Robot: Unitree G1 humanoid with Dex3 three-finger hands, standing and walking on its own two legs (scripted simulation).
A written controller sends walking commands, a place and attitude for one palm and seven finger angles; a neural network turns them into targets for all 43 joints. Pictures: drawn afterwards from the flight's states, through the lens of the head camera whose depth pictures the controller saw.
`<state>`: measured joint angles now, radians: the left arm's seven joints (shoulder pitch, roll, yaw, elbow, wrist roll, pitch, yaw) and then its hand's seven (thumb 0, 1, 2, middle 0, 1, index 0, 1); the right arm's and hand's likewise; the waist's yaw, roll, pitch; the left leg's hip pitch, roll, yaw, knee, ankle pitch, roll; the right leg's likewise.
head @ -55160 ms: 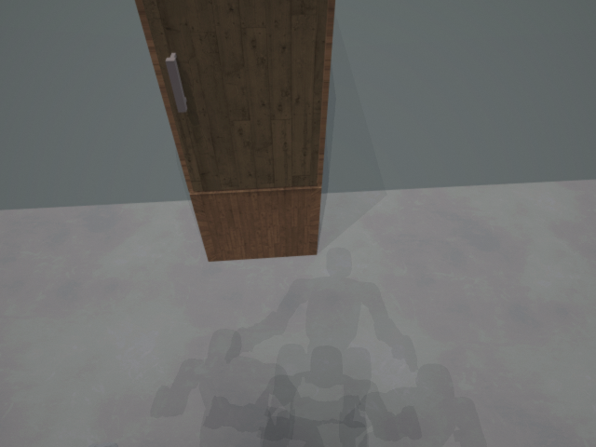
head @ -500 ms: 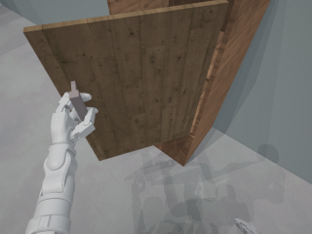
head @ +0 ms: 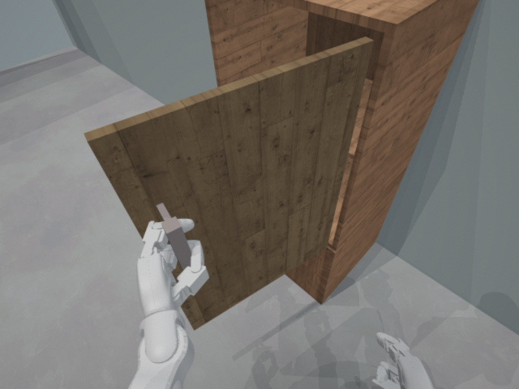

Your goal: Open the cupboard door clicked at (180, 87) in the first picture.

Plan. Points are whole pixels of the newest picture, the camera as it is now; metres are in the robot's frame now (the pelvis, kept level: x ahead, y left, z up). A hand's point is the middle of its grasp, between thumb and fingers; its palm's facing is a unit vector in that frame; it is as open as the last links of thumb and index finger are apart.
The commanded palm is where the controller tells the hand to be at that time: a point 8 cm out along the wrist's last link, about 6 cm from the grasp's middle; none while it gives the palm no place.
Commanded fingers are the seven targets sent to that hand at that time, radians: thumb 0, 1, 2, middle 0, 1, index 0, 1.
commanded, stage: open thumb and fingers to let go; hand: left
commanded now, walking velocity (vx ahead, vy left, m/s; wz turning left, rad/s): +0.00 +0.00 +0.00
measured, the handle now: (177, 242) +0.32 +0.14 +0.07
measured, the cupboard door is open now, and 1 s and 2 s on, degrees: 77 77 78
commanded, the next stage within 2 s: slide the hand sideways off the handle in 0.86 s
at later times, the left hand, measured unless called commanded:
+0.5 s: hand (198, 270) +0.27 +0.10 +0.08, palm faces +0.33 -0.94 +0.00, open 11.5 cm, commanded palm +0.23 +0.15 +0.07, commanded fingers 0.00 -0.50 0.30 -0.28 -1.10 -0.28 -1.10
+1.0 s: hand (196, 269) +0.27 +0.11 +0.08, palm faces +0.28 -0.96 +0.00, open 14.7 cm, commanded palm +0.23 +0.15 +0.07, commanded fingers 0.00 -0.50 0.30 -0.15 -0.30 -0.15 -0.30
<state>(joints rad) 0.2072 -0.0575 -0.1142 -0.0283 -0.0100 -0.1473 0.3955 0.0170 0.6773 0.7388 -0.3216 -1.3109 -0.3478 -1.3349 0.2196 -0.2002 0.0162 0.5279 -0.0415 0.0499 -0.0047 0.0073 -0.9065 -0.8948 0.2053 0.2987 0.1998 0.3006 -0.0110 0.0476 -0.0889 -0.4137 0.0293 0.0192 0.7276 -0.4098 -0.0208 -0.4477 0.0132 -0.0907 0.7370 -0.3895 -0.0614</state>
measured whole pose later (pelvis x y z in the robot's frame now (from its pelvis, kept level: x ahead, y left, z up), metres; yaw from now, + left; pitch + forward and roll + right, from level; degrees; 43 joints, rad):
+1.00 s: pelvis -0.03 +0.02 -0.01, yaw +1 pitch +5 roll +0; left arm 0.00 -0.05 -0.16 0.16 0.03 -0.19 0.43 -0.01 -0.50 0.30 -0.39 -0.67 -0.37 -0.66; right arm 0.19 -0.19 0.03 0.59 -0.04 0.01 -0.02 0.01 -0.91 -0.89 0.20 0.30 0.20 0.30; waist 0.01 0.04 -0.07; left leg -0.48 0.00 0.02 0.78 -0.38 0.01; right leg -0.50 -0.02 -0.09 0.78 -0.36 -0.04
